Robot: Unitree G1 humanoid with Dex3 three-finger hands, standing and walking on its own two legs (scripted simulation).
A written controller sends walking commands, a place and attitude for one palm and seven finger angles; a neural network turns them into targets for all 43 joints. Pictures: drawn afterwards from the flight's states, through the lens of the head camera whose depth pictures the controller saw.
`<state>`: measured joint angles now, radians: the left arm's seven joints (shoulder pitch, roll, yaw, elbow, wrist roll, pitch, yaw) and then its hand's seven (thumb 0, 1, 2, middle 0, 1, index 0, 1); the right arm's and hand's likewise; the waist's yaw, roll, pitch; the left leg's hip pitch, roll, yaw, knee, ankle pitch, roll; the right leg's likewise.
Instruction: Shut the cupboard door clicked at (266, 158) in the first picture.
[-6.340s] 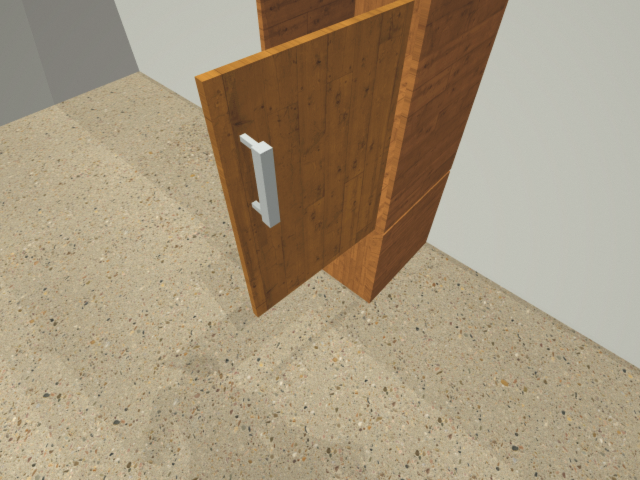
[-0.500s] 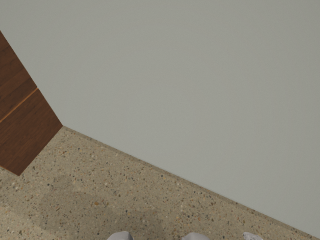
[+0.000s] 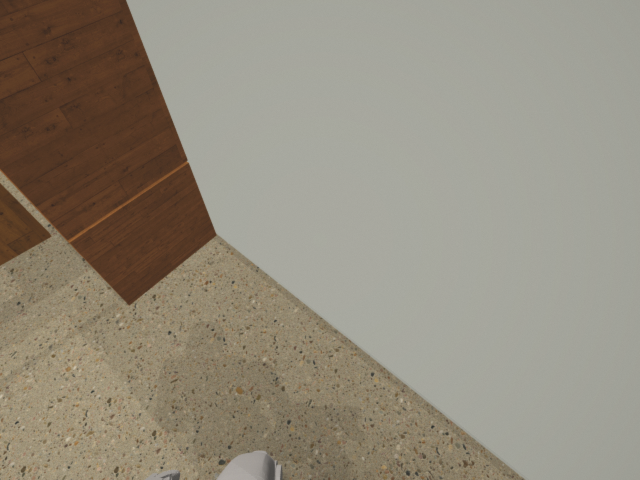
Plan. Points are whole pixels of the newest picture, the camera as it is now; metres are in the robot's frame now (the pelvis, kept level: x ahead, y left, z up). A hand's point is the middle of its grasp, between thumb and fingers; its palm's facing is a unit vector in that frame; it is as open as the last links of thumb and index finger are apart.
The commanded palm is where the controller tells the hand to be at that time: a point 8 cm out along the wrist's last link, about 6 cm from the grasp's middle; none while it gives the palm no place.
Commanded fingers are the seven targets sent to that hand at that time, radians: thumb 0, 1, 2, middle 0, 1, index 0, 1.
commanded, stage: turn to face it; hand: left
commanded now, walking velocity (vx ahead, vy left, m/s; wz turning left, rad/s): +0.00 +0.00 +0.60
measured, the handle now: out of the picture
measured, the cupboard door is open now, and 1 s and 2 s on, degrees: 84 84 84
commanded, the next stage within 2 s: take the last steps up to it in 1.26 s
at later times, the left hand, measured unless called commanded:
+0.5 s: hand out of the picture +0.09 +0.23 -0.16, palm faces +0.28 -0.92 -0.28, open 7.4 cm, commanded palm none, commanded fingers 0.00 0.90 0.90 -0.20 -0.30 -0.20 -0.30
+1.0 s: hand out of the picture -0.05 +0.22 -0.19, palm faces +0.56 -0.79 -0.23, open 7.4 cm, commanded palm none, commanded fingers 0.00 0.90 0.90 -0.20 -0.30 -0.20 -0.30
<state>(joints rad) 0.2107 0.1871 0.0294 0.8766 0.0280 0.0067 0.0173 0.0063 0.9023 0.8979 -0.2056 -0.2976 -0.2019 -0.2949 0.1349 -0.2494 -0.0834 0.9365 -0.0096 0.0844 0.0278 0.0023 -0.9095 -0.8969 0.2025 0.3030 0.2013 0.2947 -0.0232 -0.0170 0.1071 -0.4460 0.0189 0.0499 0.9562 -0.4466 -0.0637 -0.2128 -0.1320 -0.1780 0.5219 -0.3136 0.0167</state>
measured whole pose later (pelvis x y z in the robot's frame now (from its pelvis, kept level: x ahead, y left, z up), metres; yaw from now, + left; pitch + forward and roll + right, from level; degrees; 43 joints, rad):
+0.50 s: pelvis +0.03 -0.01 -0.01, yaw +17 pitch +2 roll +0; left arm 0.13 0.25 0.05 0.86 0.01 0.02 0.01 0.01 0.91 0.90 -0.20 -0.30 -0.20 -0.29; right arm 0.19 -0.22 -0.07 0.94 -0.02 0.06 0.00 0.00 -0.90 -0.90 0.21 0.30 0.21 0.30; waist -0.03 0.01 0.08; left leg -0.31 -0.04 -0.12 0.58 -0.29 -0.02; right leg -0.30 -0.04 -0.02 0.58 -0.32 0.07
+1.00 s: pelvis +0.04 +0.02 -0.01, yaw +33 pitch +1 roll -1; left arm 0.22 0.26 0.07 0.95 0.02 0.07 0.01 0.01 0.91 0.90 -0.20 -0.30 -0.20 -0.29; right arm 0.11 -0.21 -0.04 0.91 -0.02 0.02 -0.01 0.00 -0.91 -0.90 0.20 0.30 0.20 0.30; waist 0.01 -0.06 0.10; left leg -0.31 -0.01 0.06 0.60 -0.30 0.05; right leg -0.43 -0.11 -0.06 1.09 -0.50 0.07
